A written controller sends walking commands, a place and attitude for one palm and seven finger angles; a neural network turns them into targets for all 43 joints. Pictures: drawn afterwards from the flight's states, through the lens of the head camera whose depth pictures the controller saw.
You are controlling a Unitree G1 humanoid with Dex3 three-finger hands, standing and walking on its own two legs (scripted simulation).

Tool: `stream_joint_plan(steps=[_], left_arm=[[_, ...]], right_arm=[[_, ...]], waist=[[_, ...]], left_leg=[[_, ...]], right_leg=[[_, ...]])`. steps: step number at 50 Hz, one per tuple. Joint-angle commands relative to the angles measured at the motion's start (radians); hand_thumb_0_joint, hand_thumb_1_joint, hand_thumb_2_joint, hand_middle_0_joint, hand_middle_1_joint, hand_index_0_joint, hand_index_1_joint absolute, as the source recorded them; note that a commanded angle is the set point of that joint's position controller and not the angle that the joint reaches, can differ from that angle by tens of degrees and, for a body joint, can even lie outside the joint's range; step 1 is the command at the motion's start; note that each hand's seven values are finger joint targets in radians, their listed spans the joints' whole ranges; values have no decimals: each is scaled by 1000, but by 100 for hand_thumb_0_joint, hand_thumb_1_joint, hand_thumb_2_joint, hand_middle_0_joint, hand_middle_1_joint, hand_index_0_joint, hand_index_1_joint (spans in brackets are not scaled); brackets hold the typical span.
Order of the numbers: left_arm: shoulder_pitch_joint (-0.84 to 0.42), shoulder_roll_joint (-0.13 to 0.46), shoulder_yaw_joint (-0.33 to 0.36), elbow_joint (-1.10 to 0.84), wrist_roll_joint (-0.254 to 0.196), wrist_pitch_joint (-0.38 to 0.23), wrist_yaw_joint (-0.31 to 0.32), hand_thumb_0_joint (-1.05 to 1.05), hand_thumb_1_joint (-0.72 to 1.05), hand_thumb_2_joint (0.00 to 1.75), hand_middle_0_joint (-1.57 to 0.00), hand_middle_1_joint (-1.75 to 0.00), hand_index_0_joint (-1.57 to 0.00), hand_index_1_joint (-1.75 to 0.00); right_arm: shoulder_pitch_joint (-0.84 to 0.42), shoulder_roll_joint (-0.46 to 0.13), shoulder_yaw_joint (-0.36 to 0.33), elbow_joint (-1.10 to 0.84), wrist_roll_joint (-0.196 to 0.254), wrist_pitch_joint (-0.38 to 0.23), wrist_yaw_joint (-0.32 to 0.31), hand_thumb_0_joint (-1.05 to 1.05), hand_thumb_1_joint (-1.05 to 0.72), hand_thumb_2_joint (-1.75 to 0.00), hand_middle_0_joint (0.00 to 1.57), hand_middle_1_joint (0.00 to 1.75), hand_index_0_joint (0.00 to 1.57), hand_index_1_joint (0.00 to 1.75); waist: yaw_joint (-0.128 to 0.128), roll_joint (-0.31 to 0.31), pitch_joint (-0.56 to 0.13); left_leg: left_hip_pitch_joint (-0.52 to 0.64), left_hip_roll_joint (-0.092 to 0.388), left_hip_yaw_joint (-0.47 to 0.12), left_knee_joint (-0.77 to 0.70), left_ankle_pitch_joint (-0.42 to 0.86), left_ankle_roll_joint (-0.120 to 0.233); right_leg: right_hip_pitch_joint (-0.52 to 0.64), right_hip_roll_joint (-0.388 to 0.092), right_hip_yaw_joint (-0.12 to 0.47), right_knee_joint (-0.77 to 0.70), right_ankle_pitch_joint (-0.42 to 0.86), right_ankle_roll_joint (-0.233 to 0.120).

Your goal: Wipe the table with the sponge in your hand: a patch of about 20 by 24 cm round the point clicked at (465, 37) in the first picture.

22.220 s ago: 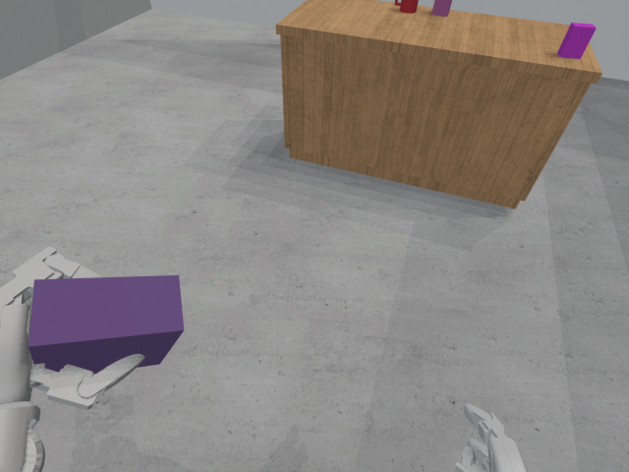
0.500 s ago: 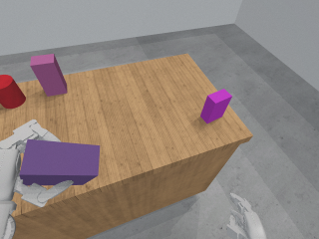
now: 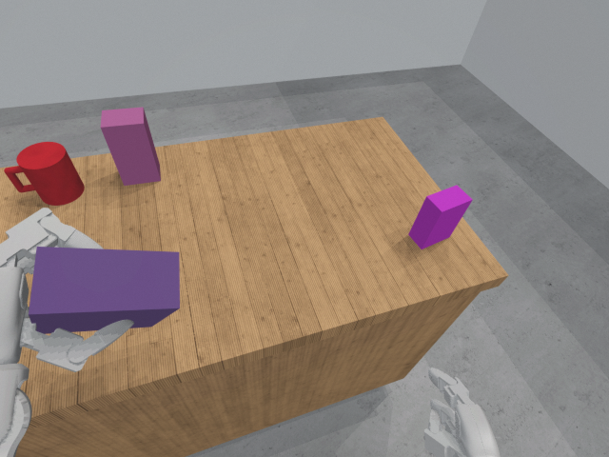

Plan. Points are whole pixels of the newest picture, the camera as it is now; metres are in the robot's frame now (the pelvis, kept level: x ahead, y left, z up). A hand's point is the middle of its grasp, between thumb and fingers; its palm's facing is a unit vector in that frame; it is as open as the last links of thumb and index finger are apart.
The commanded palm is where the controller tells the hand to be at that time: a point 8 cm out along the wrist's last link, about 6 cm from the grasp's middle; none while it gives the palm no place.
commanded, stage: look again from close up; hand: left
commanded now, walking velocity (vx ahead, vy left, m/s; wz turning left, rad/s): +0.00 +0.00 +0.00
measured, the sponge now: (125, 294) +0.24 +0.22 +0.13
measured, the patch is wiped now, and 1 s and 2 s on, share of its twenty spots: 0.00 0.00 0.00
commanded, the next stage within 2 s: shuffle to correct the standing spot in 0.28 s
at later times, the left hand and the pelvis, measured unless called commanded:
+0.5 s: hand (137, 289) +0.23 +0.20 +0.15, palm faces +0.35 -0.85 -0.40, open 9.8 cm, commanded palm +0.17 +0.23 +0.18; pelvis +0.02 -0.05 +0.00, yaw +0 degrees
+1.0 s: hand (212, 284) +0.24 +0.13 +0.16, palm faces +0.31 -0.86 -0.40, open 9.8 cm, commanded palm +0.18 +0.17 +0.18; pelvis +0.02 -0.11 +0.00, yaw +0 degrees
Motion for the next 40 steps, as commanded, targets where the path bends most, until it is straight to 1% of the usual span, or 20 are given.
stream_joint_plan(steps=[1, 3, 4, 5, 6, 9, 10, 14, 15, 17, 19, 20, 23, 24, 25, 29, 30, 34, 35, 40], left_arm=[[-100, 158, 100, -272, -24, -76, 30, 0, 10, 130, -120, -160, -120, -160], [-85, 165, 105, -256, -28, -72, 29, 0, 10, 130, -120, -160, -120, -160], [-90, 165, 108, -246, -26, -68, 32, 0, 10, 130, -120, -160, -120, -160], [-84, 132, 80, -229, -32, -69, 27, 0, 10, 130, -120, -160, -120, -160], [-93, 155, 92, -244, -29, -68, 29, 0, 10, 130, -120, -160, -120, -160], [-87, 173, 112, -232, -30, -60, 31, 0, 10, 130, -120, -160, -120, -160], [-77, 137, 83, -210, -37, -61, 27, 0, 10, 130, -120, -160, -120, -160], [-75, 177, 112, -235, -34, -56, 30, 0, 10, 130, -120, -160, -120, -160], [-65, 143, 88, -210, -40, -58, 26, 0, 10, 130, -120, -160, -120, -160], [-67, 149, 88, -215, -41, -57, 23, 0, 10, 130, -120, -160, -120, -160], [-62, 180, 118, -229, -40, -51, 29, 0, 10, 130, -120, -160, -120, -160], [-61, 147, 94, -216, -48, -55, 25, 0, 10, 130, -120, -160, -120, -160], [-70, 161, 107, -206, -56, -49, 22, 0, 10, 130, -120, -160, -120, -160], [-80, 177, 119, -212, -54, -45, 23, 0, 10, 130, -120, -160, -120, -160], [-84, 147, 92, -193, -59, -46, 18, 0, 10, 130, -120, -160, -120, -160], [-93, 169, 106, -225, -60, -38, 15, 0, 10, 130, -120, -160, -120, -160], [-87, 149, 88, -223, -63, -41, 12, 0, 10, 130, -120, -160, -120, -160], [-46, 187, 127, -241, -72, -28, 9, 0, 10, 130, -120, -160, -120, -160], [-42, 167, 112, -228, -76, -27, 5, 0, 10, 130, -120, -160, -120, -160], [-37, 184, 132, -237, -89, -15, -2, 0, 10, 130, -120, -160, -120, -160]], right_arm=[[-69, -142, -66, -151, 9, -53, -13, 0, -90, -90, 20, 30, 20, 30], [-64, -145, -68, -151, 8, -48, -14, 0, -90, -90, 20, 30, 20, 30], [-75, -147, -67, -144, 13, -46, -16, 0, -90, -90, 20, 30, 20, 30], [-70, -152, -65, -143, 8, -43, -15, 0, -90, -90, 20, 30, 20, 30], [-67, -149, -70, -148, 12, -43, -16, 0, -90, -90, 20, 30, 20, 30], [-80, -150, -68, -146, 17, -37, -21, 0, -90, -90, 20, 30, 20, 30], [-77, -152, -64, -146, 12, -34, -21, 0, -90, -90, 20, 30, 20, 30], [-84, -151, -68, -152, 20, -33, -24, 0, -90, -90, 20, 30, 20, 30], [-81, -153, -65, -150, 14, -31, -25, 0, -90, -90, 20, 30, 20, 30], [-76, -151, -69, -155, 18, -33, -25, 0, -90, -90, 20, 30, 20, 30], [-84, -150, -68, -153, 22, -33, -28, 0, -90, -90, 20, 30, 20, 30], [-80, -151, -65, -148, 16, -32, -28, 0, -90, -90, 20, 30, 20, 30], [-75, -146, -72, -151, 19, -34, -31, 0, -90, -90, 20, 30, 20, 30], [-87, -143, -70, -148, 21, -33, -32, 0, -90, -90, 20, 30, 20, 30], [-84, -146, -68, -146, 17, -30, -31, 0, -90, -90, 20, 30, 20, 30], [-88, -141, -75, -155, 26, -29, -27, 0, -90, -90, 20, 30, 20, 30], [-84, -145, -75, -155, 21, -28, -25, 0, -90, -90, 20, 30, 20, 30], [-81, -143, -84, -163, 28, -23, -22, 0, -90, -90, 20, 30, 20, 30], [-78, -146, -82, -164, 23, -20, -21, 0, -90, -90, 20, 30, 20, 30], [-79, -146, -89, -166, 26, -12, -26, 0, -90, -90, 20, 30, 20, 30]], waist=[[-10, 170, -185], [-9, 159, -193], [-12, 164, -182], [-11, 155, -180], [-12, 166, -182], [-12, 137, -178], [-11, 120, -174], [-14, 127, -183], [-12, 109, -179], [-16, 120, -168], [-18, 104, -182], [-16, 91, -186], [-19, 84, -189], [-21, 104, -187], [-20, 87, -180], [-23, 123, -188], [-21, 127, -191], [-22, 97, -203], [-22, 93, -202], [-24, 106, -193]], left_leg=[[121, 232, -244, -171, 8, -178], [122, 230, -234, -150, 33, -175], [129, 225, -236, -156, 58, -187], [119, 226, -234, -158, 29, -180], [121, 227, -228, -151, 36, -177], [109, 217, -225, -144, 41, -173], [90, 215, -225, -138, 19, -160], [78, 199, -218, -119, 8, -144], [65, 197, -214, -114, -12, -130], [53, 187, -209, -98, -44, -116], [60, 175, -209, -74, -12, -104], [69, 178, -205, -71, -21, -94], [90, 192, -211, -69, -3, -91], [102, 195, -213, -76, 15, -97], [91, 202, -209, -78, -16, -87], [107, 211, -207, -70, 13, -81], [99, 216, -202, -64, -5, -73], [103, 214, -192, -21, 61, -69], [90, 218, -190, -13, 61, -65], [72, 214, -169, 31, 12, -63]], right_leg=[[-2, -1, -21, 4, 15, -19], [4, -8, -14, -14, 26, -20], [-9, -6, -15, -10, 28, -22], [-7, -2, -18, -10, 30, -19], [-4, -8, -13, -15, 29, -21], [4, -13, -6, -30, 45, -21], [11, -12, -4, -42, 54, -20], [25, -22, 18, -55, 64, -26], [25, -22, 19, -68, 67, -24], [15, -29, 41, -84, 56, -31], [16, -38, 62, -93, 80, -35], [2, -34, 59, -101, 75, -33], [-14, -27, 65, -100, 81, -31], [-22, -23, 59, -92, 83, -28], [-27, -18, 48, -99, 66, -22], [-32, -14, 50, -85, 83, -24], [-32, -11, 46, -88, 76, -21], [-26, -18, 57, -88, 133, -25], [-25, -18, 56, -89, 134, -22], [-54, -27, 88, -97, 122, -22]])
